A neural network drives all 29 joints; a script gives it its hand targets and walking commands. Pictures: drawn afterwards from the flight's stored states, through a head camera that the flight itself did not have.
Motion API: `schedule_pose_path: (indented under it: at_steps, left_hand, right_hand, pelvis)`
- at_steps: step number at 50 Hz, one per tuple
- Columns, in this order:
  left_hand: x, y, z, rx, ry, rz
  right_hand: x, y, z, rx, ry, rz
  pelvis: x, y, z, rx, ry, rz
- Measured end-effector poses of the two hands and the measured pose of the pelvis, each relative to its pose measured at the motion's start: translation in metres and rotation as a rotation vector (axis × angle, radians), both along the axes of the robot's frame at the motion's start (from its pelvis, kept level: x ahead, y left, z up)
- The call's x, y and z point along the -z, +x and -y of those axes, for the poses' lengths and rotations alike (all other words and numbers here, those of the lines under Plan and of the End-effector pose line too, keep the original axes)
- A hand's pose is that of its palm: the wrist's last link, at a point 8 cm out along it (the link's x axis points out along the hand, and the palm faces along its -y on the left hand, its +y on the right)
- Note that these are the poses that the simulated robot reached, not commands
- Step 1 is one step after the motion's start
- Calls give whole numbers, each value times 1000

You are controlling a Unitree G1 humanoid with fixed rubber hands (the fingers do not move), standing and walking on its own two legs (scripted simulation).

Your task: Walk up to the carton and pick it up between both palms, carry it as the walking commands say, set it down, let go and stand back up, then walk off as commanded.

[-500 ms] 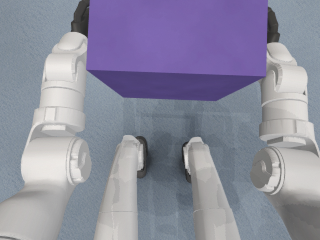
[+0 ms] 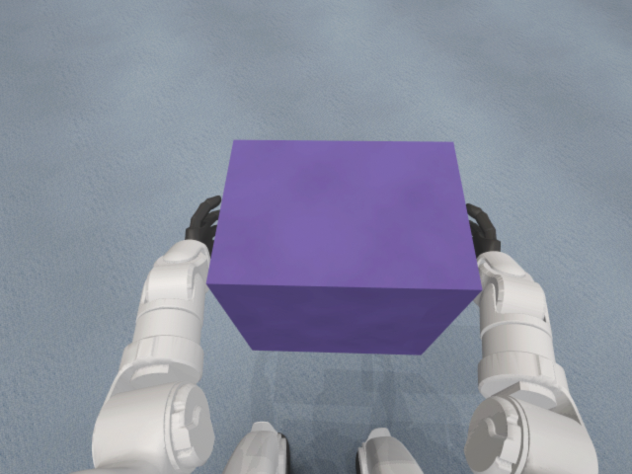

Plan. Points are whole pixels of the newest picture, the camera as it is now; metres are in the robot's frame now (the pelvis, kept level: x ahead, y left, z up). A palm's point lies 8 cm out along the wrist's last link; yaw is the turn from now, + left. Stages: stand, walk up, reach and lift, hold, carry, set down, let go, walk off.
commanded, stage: reach and lift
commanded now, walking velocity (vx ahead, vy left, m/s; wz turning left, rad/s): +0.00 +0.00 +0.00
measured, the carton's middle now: (338, 260) +0.41 -0.02 -0.04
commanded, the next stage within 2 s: hold in 1.88 s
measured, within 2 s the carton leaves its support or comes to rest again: neither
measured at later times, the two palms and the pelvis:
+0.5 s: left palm (195, 248) +0.38 +0.16 +0.05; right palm (508, 259) +0.37 -0.21 +0.06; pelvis +0.06 -0.01 +0.05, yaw +0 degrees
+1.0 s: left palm (176, 247) +0.35 +0.17 +0.10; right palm (535, 262) +0.34 -0.21 +0.10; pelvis +0.05 -0.01 +0.06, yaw +0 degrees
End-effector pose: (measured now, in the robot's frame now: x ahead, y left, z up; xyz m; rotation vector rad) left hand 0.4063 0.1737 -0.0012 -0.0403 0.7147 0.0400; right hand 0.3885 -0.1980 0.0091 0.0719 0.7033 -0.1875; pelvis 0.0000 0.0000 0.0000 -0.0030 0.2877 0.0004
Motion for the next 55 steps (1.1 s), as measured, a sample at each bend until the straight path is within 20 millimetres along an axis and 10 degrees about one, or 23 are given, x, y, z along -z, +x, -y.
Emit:
schedule_pose_path:
  at_steps: [20,55]
  left_hand:
    - [-36,-16,8,43,49,-25]
    - [-100,-53,7,28,44,20]
  right_hand:
    - [-32,-16,9,-49,-42,-32]
    - [-94,-51,7,-40,-23,16]
  pelvis:
    - [-44,56,9,6,10,119]
    - [-55,46,8,7,7,349]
